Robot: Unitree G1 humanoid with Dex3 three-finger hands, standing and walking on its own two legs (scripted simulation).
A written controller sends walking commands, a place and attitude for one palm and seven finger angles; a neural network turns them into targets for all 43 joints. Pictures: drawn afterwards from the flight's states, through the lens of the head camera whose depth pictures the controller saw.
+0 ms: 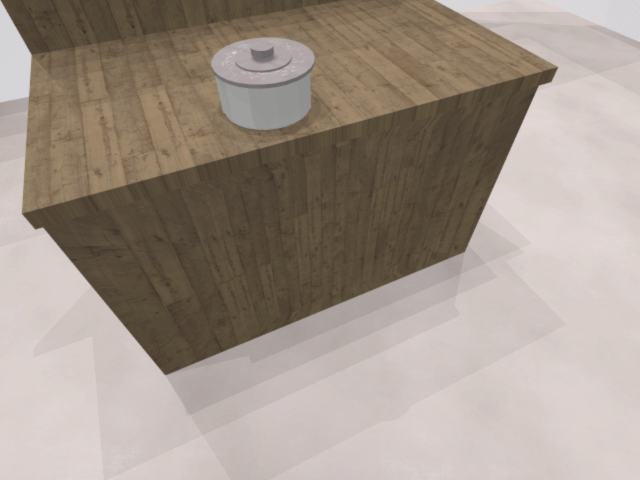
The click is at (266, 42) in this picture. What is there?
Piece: lid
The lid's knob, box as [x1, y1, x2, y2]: [250, 41, 273, 57]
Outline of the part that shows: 251,44 251,54 255,57 267,57 273,53 272,44 270,42 258,41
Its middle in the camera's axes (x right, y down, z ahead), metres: -0.12 -0.38 +0.77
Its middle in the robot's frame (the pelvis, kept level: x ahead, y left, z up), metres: +0.85 +0.17 +0.13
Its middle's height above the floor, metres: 0.91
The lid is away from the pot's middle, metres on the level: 0.00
